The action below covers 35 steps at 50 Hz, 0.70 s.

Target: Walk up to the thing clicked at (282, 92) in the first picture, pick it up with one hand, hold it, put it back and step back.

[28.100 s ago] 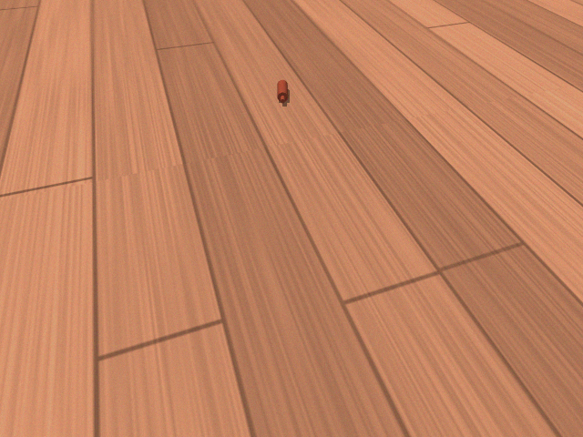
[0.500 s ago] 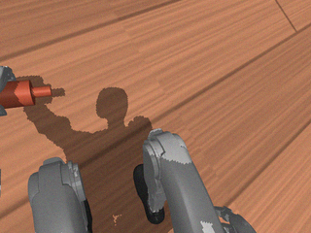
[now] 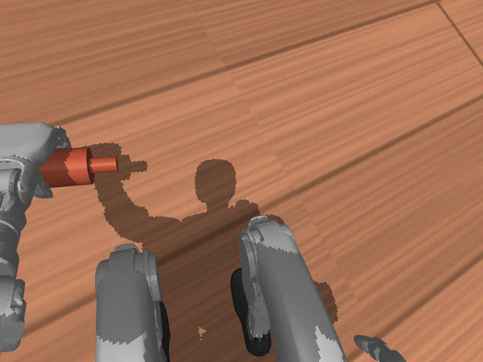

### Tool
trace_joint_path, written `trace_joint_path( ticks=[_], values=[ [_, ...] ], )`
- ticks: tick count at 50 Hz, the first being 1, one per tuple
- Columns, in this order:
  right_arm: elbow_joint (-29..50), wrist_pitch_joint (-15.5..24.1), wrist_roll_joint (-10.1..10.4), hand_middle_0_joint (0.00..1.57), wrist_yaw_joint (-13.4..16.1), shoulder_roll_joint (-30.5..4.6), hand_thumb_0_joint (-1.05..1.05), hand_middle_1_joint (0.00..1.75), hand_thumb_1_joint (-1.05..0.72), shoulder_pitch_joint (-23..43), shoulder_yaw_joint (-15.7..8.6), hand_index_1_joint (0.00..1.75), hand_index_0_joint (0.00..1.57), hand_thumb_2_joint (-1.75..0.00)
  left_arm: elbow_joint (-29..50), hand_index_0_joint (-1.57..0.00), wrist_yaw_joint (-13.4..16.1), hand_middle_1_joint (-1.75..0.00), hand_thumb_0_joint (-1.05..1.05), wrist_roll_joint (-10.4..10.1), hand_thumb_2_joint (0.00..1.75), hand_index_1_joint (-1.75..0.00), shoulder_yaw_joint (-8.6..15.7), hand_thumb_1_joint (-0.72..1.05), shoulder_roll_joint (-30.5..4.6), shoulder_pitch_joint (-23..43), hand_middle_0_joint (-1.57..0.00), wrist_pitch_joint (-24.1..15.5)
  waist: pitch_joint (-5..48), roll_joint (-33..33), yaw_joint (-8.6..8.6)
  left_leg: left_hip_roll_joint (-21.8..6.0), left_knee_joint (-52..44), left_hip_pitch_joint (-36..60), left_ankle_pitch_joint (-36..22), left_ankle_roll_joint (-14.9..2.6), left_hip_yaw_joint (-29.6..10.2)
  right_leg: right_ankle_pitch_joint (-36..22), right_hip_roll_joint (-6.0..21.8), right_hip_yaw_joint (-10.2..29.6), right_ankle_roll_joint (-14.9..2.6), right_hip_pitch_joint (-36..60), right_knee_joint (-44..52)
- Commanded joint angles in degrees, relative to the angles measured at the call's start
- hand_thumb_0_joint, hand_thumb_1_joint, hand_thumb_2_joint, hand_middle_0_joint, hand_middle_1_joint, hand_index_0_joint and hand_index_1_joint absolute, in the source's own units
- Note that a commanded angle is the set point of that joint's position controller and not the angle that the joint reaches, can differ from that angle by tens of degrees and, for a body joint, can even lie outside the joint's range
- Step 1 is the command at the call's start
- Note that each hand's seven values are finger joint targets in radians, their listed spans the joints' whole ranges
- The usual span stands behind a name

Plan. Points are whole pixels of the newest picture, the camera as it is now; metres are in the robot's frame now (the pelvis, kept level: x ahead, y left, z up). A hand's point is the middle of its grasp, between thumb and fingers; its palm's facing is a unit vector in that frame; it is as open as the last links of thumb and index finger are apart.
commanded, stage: lift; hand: left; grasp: from above
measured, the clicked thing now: (56, 168) +0.47 +0.23 -0.16
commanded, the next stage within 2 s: hold in 1.26 s
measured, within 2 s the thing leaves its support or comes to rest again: neither
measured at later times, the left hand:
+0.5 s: hand out of the picture +0.39 +0.25 +0.06, palm faces -0.46 -0.05 -0.89, open 9.3 cm
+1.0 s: hand out of the picture +0.38 +0.24 +0.21, palm faces -0.47 -0.07 -0.88, open 9.3 cm
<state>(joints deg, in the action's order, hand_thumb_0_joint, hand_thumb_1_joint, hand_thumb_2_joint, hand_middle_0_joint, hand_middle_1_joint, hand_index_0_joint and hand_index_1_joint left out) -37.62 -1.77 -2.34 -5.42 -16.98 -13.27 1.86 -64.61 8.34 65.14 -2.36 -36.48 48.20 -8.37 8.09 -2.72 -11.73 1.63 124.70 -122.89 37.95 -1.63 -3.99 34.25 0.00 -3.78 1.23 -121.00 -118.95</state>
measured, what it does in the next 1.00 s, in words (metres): rises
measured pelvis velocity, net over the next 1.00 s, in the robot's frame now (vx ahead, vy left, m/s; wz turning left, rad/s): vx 0.05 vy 0.00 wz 0.05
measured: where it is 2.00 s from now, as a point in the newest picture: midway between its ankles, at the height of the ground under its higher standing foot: (207, 344)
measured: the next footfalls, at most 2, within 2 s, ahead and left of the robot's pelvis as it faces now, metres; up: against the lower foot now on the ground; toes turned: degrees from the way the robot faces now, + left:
none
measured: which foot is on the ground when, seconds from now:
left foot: down 0.00-1.00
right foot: down 0.00-1.00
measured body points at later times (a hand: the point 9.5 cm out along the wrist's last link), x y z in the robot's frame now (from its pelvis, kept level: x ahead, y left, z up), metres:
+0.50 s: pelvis +0.01 +0.00 +0.15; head +0.15 +0.02 +0.58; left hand +0.41 +0.25 +0.11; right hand +0.12 -0.26 +0.03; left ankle +0.08 +0.11 -0.37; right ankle +0.11 -0.13 -0.37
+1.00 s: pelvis +0.05 +0.00 +0.29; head +0.12 +0.01 +0.74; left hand +0.40 +0.24 +0.26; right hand +0.14 -0.27 +0.17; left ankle +0.08 +0.11 -0.37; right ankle +0.11 -0.13 -0.37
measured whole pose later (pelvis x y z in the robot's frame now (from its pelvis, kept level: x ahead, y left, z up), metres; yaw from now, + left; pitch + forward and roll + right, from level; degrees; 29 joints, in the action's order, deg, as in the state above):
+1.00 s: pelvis +0.05 +0.00 +0.29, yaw +3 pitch +15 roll -2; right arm -42.2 -0.2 2.5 3.2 -14.2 -15.0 -1.9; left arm -50.9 7.7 59.1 -10.3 -23.8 22.3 -3.1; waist 7.4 -1.6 -4.3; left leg -0.4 63.1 -51.1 27.1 -1.0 -0.4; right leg 23.4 -1.6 0.6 0.7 -51.5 -59.8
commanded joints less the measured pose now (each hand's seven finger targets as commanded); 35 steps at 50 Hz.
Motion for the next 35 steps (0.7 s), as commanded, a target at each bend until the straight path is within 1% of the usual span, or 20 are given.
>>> trace_joint_path(
  ticks=[1, 4, 5, 7, 8, 12, 13, 14, 15, 16, 18, 20, 21, 23, 26, 27, 29, 31, 32, 35],
  values=[
    [2.20, 0.61, 1.10, 0.20, 1.44, -12.35, 0.00, 0.30, -0.91, -9.60, -5.51, 0.30, 0.20, -0.91, 15.02, -1.09, 1.73, -0.50, 0.00, -2.52, 0.60, -0.49, 1.95, 0.74, -11.33, 17.89, -1.08, 0.38, 40.19, -13.48, 0.54, 0.25, -21.91, 32.61, -4.83, -0.31, -0.25, -6.59, -1.42, -2.10, -3.77, 23.60, 14.55],
    [2.58, 0.49, 1.62, 0.20, 2.14, -12.16, 0.00, 0.30, -0.91, -8.81, -5.71, 0.30, 0.20, -0.91, 17.01, -1.09, 1.11, -0.48, 0.00, -3.12, 0.58, -0.47, 1.77, 0.74, -11.43, 15.12, -1.08, 0.71, 38.64, -12.57, 1.14, 0.04, -24.93, 36.04, -4.18, -0.19, -1.16, -6.09, -1.48, -1.96, -3.72, 25.23, 16.87],
    [2.89, 0.44, 1.63, 0.20, 2.31, -11.66, 0.00, 0.30, -0.91, -8.62, -5.87, 0.30, 0.20, -0.91, 19.15, -1.09, 0.88, -0.51, 0.00, -3.52, 0.58, -0.49, 1.02, 0.74, -10.25, 16.18, -1.08, 0.83, 39.73, -12.42, 0.85, -0.22, -25.56, 37.54, -4.78, -0.31, -0.50, -6.70, -1.61, -1.69, -3.60, 26.77, 18.02],
    [3.04, 0.37, 2.11, 0.20, 2.80, -11.42, 0.00, 0.30, -0.91, -8.36, -6.12, 0.30, 0.20, -0.91, 22.00, -1.09, 0.96, -0.52, 0.00, -3.95, 0.62, -0.51, 1.64, 0.75, -10.88, 15.46, -1.08, 1.12, 41.77, -12.23, 2.10, -0.26, -27.62, 40.05, -5.51, -0.31, -0.58, -7.51, -1.58, -1.49, -3.41, 29.47, 19.37],
    [3.08, 0.40, 2.23, 0.20, 2.90, -10.87, 0.00, 0.30, -0.91, -7.89, -6.04, 0.30, 0.20, -0.91, 21.33, -1.08, 0.91, -0.53, 0.00, -4.38, 0.62, -0.52, 0.93, 0.73, -8.95, 13.20, -1.07, 1.35, 39.91, -12.43, 1.80, -0.22, -28.80, 40.11, -5.28, -0.26, -0.63, -7.50, -1.49, -1.42, -3.25, 30.15, 20.31],
    [3.06, 0.28, 3.03, 0.20, 4.13, -10.35, 0.00, 0.30, -0.91, -6.65, -6.38, 0.30, 0.20, -0.90, 23.61, -1.10, 1.27, -0.51, 0.00, -4.37, 0.61, -0.50, 1.83, 0.76, -10.00, 10.92, -1.09, 2.20, 38.59, -11.32, 2.73, -0.43, -33.43, 45.09, -4.98, -0.04, -1.28, -7.09, -1.56, -1.11, -3.11, 33.53, 24.14],
    [3.14, 0.29, 3.09, 0.20, 4.30, -10.07, 0.00, 0.30, -0.91, -6.24, -6.41, 0.30, 0.20, -0.90, 23.13, -1.10, 1.24, -0.51, 0.00, -4.44, 0.61, -0.50, 1.41, 0.75, -8.84, 8.86, -1.09, 2.55, 37.78, -10.84, 3.13, -0.46, -34.75, 46.36, -5.21, 0.07, -1.27, -7.09, -1.61, -1.05, -3.10, 34.71, 25.23],
    [3.01, 0.24, 3.28, 0.20, 4.59, -9.78, 0.00, 0.30, -0.90, -5.94, -6.61, 0.30, 0.20, -0.90, 25.76, -1.11, 1.27, -0.51, 0.00, -4.66, 0.62, -0.50, 1.18, 0.76, -8.41, 10.03, -1.10, 2.68, 38.60, -10.73, 3.00, -0.48, -35.52, 47.50, -5.46, -0.06, -0.89, -7.31, -1.54, -0.85, -3.00, 36.28, 26.83],
    [2.76, 0.29, 3.34, 0.20, 4.83, -9.71, 0.00, 0.30, -0.90, -5.78, -6.46, 0.30, 0.20, -0.90, 23.22, -1.11, 1.28, -0.50, 0.00, -4.46, 0.63, -0.49, 1.80, 0.77, -8.89, 7.10, -1.11, 3.06, 36.97, -9.30, 3.36, -0.44, -36.71, 48.43, -6.11, 0.07, -1.27, -7.43, -1.49, -0.87, -2.96, 37.12, 27.70],
    [3.10, 0.32, 3.49, 0.20, 5.03, -9.12, 0.00, 0.30, -0.91, -5.22, -6.50, 0.30, 0.20, -0.90, 25.43, -1.13, 1.04, -0.51, 0.00, -4.97, 0.62, -0.51, 0.71, 0.79, -7.54, 7.47, -1.12, 3.21, 37.73, -9.05, 3.20, -0.51, -37.17, 49.50, -6.63, -0.13, -0.21, -7.88, -1.77, -0.58, -2.93, 39.49, 29.51],
    [2.94, 0.34, 3.75, 0.20, 5.45, -8.72, 0.00, 0.30, -0.91, -5.22, -6.55, 0.30, 0.20, -0.90, 25.09, -1.12, 0.67, -0.51, 0.00, -5.01, 0.63, -0.50, 0.93, 0.77, -7.22, 4.23, -1.12, 3.67, 36.84, -7.84, 3.74, -0.30, -39.05, 51.43, -8.82, -0.15, 0.35, -8.80, -1.76, -0.15, -2.88, 42.61, 32.23],
    [3.08, 0.28, 3.97, 0.20, 6.04, -8.27, 0.00, 0.30, -0.90, -4.15, -6.68, 0.30, 0.20, -0.90, 26.46, -1.12, 0.25, -0.49, 0.00, -5.79, 0.63, -0.49, 1.13, 0.77, -7.22, 2.45, -1.12, 3.97, 35.20, -6.72, 4.33, -0.55, -42.49, 53.49, -7.09, -0.21, 0.07, -7.68, -1.86, 0.07, -2.66, 45.89, 35.46],
    [3.12, 0.40, 4.17, 0.20, 6.35, -7.78, 0.00, 0.30, -0.91, -3.82, -6.49, 0.30, 0.20, -0.90, 27.25, -1.12, -0.02, -0.49, 0.00, -6.20, 0.62, -0.49, 0.02, 0.76, -5.72, 2.44, -1.11, 4.08, 33.91, -7.32, 4.09, -0.68, -44.31, 54.75, -6.18, -0.08, 0.11, -7.15, -1.97, 0.15, -2.67, 47.04, 36.86],
    [2.81, 0.61, 4.43, 0.20, 7.05, -7.71, 0.00, 0.30, -0.90, -3.36, -6.65, 0.30, 0.20, -0.90, 27.65, -1.13, -0.29, -0.46, 0.00, -6.39, 0.65, -0.48, 1.24, 0.77, -6.94, 0.00, -1.14, 4.20, 33.29, -5.75, 4.78, -0.69, -46.51, 57.02, -6.08, -0.17, 0.28, -6.91, -2.15, 0.66, -2.60, 50.37, 39.84],
    [2.75, 0.97, 4.83, 0.20, 7.97, -6.54, 0.00, 0.30, -0.90, -2.72, -6.23, 0.30, 0.20, -0.90, 28.55, -1.14, -0.36, -0.45, 0.00, -7.17, 0.64, -0.46, -0.77, 0.77, -3.86, -2.74, -1.15, 4.63, 29.61, -4.57, 4.77, -0.80, -50.99, 60.68, -5.03, -0.20, 0.70, -5.99, -2.41, 1.37, -2.46, 55.02, 45.16],
    [2.64, 1.17, 5.05, 0.20, 8.32, -6.62, 0.00, 0.30, -0.90, -2.35, -6.16, 0.30, 0.20, -0.90, 29.46, -1.13, -0.27, -0.43, 0.00, -7.39, 0.65, -0.45, 0.08, 0.75, -5.34, -2.99, -1.15, 4.59, 28.63, -4.39, 5.34, -0.92, -53.04, 61.74, -3.78, -0.17, 0.25, -4.91, -2.54, 1.50, -2.38, 56.73, 46.52],
    [2.10, 1.54, 5.20, 0.20, 8.80, -5.83, 0.00, 0.30, -0.90, -2.15, -5.90, 0.30, 0.20, -0.90, 28.13, -1.12, -0.11, -0.43, 0.00, -7.36, 0.65, -0.45, -1.16, 0.73, -3.38, -4.50, -1.14, 4.66, 26.17, -3.19, 5.31, -0.76, -54.86, 63.48, -5.02, -0.20, 0.99, -5.16, -2.76, 2.10, -2.46, 59.20, 49.69],
    [1.41, 2.10, 5.27, 0.20, 9.18, -5.48, 0.00, 0.30, -0.90, -2.45, -5.90, 0.30, 0.20, -0.90, 27.43, -1.12, 0.37, -0.44, 0.00, -7.40, 0.63, -0.46, -1.30, 0.74, -3.13, -4.39, -1.13, 4.54, 23.54, -1.42, 5.10, -0.58, -56.51, 64.71, -6.05, -0.34, 1.70, -5.52, -2.67, 3.00, -2.43, 62.35, 53.15],
    [1.23, 2.38, 5.39, 0.20, 9.32, -5.21, 0.00, 0.30, -0.91, -2.58, -5.75, 0.30, 0.20, -0.91, 26.84, -1.12, 0.59, -0.43, 0.00, -7.44, 0.64, -0.45, -2.16, 0.72, -2.23, -3.84, -1.13, 4.51, 21.81, -1.25, 4.79, -0.42, -57.66, 65.04, -6.12, -0.36, 2.08, -5.21, -2.64, 3.42, -2.38, 63.73, 54.82],
    [0.59, 3.16, 5.22, 0.20, 9.45, -5.46, 0.00, 0.30, -0.91, -2.54, -6.00, 0.30, 0.20, -0.91, 25.14, -1.12, 1.11, -0.43, 0.00, -6.81, 0.61, -0.44, -1.68, 0.73, -2.33, -5.30, -1.13, 4.32, 20.40, -2.75, 6.21, -0.73, -61.52, 69.31, -7.57, 0.12, 1.84, -6.47, -2.55, 3.65, -2.41, 66.21, 57.62]
  ],
)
